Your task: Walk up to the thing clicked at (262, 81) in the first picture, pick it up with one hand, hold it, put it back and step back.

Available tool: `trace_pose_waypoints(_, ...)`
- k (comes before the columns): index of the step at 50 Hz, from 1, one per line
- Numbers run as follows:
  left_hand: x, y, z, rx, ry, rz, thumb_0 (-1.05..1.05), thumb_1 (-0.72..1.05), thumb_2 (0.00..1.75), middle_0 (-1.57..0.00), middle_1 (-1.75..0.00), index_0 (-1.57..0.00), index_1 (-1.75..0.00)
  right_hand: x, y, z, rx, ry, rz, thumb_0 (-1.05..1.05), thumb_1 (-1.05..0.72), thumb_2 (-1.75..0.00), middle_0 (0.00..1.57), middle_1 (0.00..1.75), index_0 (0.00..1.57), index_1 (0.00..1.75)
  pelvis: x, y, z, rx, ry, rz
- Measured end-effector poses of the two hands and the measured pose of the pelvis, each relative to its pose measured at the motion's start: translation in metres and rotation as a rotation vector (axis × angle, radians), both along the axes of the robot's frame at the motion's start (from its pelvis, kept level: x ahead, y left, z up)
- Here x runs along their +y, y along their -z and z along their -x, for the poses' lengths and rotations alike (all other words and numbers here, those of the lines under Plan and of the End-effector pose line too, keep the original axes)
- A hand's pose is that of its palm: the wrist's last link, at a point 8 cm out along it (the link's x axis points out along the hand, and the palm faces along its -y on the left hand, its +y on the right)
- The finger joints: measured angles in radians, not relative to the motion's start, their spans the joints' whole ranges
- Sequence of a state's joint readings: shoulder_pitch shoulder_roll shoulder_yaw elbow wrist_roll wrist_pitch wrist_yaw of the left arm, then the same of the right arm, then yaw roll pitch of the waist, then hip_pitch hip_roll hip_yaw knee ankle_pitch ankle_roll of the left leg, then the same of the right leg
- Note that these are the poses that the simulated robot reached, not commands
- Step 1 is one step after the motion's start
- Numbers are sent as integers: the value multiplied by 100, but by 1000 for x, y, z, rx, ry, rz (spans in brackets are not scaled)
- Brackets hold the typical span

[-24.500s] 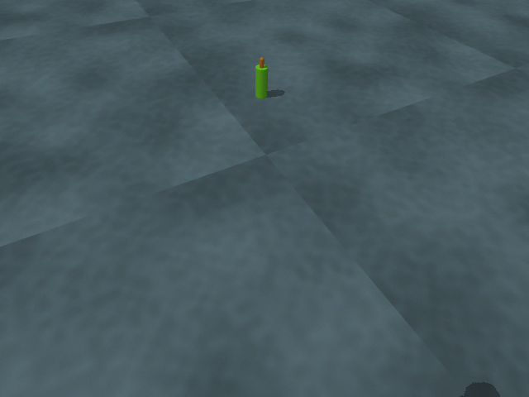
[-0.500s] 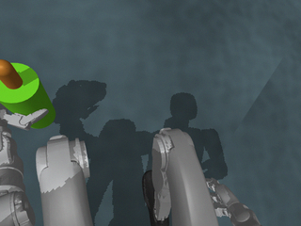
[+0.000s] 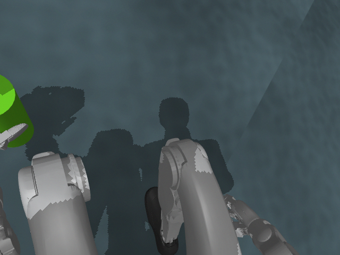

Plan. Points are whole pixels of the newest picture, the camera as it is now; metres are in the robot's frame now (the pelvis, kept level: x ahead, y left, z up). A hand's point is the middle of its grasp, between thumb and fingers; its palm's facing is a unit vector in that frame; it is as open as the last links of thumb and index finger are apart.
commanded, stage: lower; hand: left
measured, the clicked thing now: out of the picture +0.41 +0.28 -0.12
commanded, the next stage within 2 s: loosen in 0.84 s
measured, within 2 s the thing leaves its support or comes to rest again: rests again in 0.74 s
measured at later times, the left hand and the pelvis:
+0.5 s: hand out of the picture +0.41 +0.29 -0.14, palm faces +0.33 -0.94 +0.02, open 11.5 cm; pelvis -0.01 +0.01 +0.00, yaw -1 degrees
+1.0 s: hand out of the picture +0.41 +0.29 -0.15, palm faces +0.34 -0.94 +0.03, open 11.5 cm; pelvis -0.01 +0.01 -0.01, yaw -2 degrees
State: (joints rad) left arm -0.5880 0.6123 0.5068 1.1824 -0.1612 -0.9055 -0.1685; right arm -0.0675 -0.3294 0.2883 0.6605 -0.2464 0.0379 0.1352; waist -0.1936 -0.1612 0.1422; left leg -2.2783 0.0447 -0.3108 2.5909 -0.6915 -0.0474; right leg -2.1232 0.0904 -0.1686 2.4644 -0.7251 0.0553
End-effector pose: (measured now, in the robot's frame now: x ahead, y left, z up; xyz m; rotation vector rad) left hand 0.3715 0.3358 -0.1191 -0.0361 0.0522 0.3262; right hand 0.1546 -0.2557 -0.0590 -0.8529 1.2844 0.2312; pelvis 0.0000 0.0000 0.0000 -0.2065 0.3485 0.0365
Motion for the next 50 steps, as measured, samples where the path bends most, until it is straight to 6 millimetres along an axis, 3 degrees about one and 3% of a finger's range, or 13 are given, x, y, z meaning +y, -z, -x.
trace_pose_waypoints(16,0,14,-2,-4,7,-4,0,-53,99,-64,-94,-65,-94,9,-12,0,7,-76,35,0,-91,-90,20,30,20,30,5,1,5,-43,7,31)
trace_pose_waypoints(50,2,33,1,-10,-21,-4,0,-53,99,-65,-93,-66,-93,15,-19,-6,3,-164,76,0,-91,-90,21,30,20,30,7,6,10,-93,27,53)
